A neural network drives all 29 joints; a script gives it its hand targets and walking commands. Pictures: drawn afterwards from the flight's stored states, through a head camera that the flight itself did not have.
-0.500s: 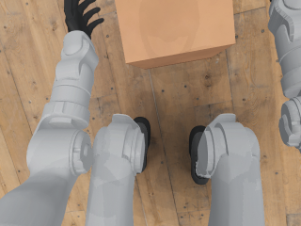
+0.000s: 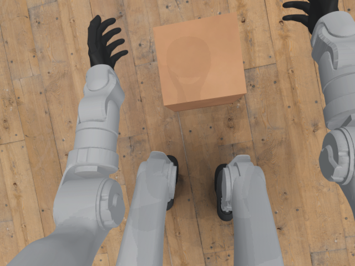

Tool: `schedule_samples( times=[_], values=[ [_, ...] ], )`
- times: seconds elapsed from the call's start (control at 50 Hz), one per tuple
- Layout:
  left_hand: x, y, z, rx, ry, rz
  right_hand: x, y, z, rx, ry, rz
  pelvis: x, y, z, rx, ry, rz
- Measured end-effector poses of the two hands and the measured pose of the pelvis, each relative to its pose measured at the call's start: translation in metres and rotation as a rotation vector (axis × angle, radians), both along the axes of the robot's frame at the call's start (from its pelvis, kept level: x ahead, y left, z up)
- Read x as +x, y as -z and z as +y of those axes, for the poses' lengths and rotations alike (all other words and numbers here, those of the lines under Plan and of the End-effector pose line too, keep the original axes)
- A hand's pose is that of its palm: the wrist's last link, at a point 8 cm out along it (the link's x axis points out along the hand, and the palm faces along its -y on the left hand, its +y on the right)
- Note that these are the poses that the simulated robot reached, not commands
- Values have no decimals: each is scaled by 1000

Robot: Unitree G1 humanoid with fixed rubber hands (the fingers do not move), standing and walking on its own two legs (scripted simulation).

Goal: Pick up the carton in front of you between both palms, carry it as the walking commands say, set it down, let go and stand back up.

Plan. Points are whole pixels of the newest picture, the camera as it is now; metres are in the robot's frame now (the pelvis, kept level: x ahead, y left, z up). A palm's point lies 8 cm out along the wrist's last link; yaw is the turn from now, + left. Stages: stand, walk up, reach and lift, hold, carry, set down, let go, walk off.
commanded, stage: set down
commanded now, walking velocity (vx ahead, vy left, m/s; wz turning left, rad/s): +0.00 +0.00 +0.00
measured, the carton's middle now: (199, 72) +0.54 -0.01 -0.38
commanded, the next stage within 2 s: let go in 0.40 s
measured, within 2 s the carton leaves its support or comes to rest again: neither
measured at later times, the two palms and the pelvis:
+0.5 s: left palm (47, 39) +0.48 +0.18 +0.04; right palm out of the picture +0.55 -0.22 +0.05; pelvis +0.02 +0.00 +0.14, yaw -2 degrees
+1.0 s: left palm out of the picture +0.36 +0.23 +0.16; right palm out of the picture +0.39 -0.22 +0.15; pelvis +0.10 +0.02 +0.24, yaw -3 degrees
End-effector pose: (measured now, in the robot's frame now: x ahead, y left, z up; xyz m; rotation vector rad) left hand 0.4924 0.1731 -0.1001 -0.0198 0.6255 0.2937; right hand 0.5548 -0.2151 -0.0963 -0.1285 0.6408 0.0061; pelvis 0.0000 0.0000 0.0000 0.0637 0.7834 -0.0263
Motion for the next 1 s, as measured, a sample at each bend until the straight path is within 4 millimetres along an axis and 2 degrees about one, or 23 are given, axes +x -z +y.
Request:
schedule_samples(
  times=[0.12, 0.38, 0.52, 0.6, 0.68, 0.82, 1.0],
  values=[
    [-6, -34, 2, 3, -5, 9, -2, -33, -3, -1, -2, 4, 2, -33, -3, -2, 4, 3],
    [-5, -113, 3, 9, 4, 3, 2, -116, -2, 2, -16, -5, 15, -105, -6, -8, 16, -10],
    [-13, -148, 6, 35, 45, 20, -11, -150, -10, -19, 5, 18, 26, -143, -4, -19, 21, -30],
    [-28, -162, 7, 55, 120, 57, -33, -165, -14, -45, 45, 29, 36, -164, -2, -28, 23, -59],
    [-48, -176, 10, 74, 215, 104, -68, -179, -18, -66, 101, 44, 48, -183, 0, -40, 29, -105],
    [-83, -215, 35, 104, 293, 161, -119, -205, -17, -70, 134, 79, 71, -213, 8, -58, 32, -220],
    [-133, -265, 59, 99, 277, 156, -165, -245, -4, -59, 109, 79, 99, -242, 15, -68, 19, -380]
  ],
)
